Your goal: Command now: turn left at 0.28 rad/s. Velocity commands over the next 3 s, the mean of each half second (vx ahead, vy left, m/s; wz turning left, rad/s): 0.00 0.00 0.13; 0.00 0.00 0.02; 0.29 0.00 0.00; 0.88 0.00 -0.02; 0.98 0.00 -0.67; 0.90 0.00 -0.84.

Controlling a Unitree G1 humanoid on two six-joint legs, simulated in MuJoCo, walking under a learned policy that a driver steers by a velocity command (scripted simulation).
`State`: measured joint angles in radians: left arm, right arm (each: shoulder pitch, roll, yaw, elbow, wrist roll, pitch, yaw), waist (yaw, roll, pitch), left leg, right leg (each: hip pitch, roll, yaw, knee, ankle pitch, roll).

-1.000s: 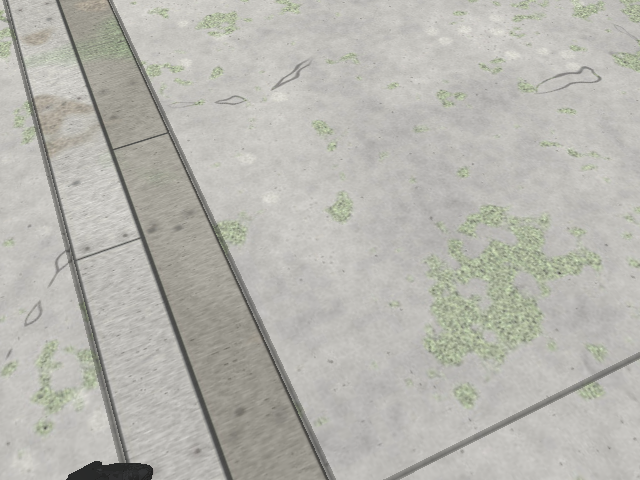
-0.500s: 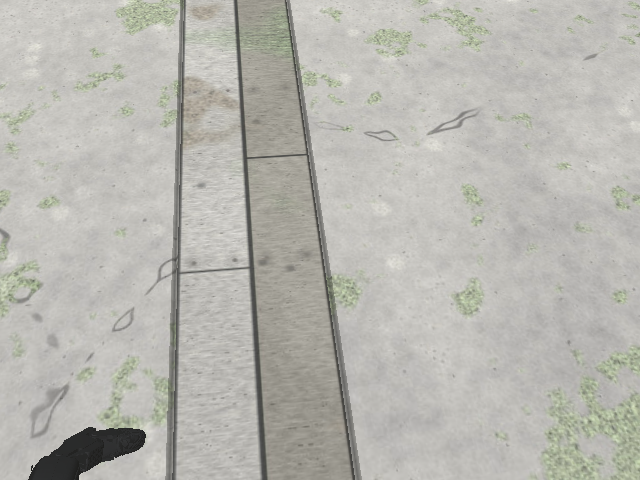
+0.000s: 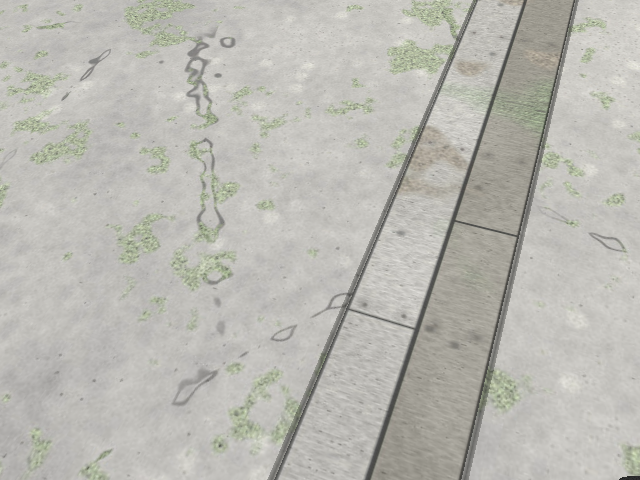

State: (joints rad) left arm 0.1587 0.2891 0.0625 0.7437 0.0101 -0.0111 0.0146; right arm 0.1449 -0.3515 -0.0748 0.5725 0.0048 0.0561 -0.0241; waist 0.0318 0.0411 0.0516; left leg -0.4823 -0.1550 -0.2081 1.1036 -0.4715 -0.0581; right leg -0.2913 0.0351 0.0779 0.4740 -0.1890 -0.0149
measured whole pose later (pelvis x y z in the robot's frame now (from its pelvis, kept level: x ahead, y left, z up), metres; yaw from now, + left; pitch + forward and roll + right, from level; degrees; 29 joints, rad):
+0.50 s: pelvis +0.01 +0.02 +0.00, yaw +2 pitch -1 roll +0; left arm 0.17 0.26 0.03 0.84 0.01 0.00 0.01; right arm 0.23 -0.23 -0.01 0.73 -0.02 0.00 -0.02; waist 0.02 0.00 0.02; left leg -0.17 -0.02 -0.07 0.54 -0.34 0.00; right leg -0.26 0.01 0.06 0.52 -0.24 0.03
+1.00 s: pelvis +0.02 +0.03 +0.00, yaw +1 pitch -1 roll +0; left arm 0.16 0.24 0.04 1.04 0.00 0.02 0.04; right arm 0.28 -0.23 -0.01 0.89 -0.01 -0.02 -0.02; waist 0.02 0.00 0.03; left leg -0.14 -0.03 -0.06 0.50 -0.33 0.01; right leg -0.23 -0.01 0.07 0.50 -0.24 0.04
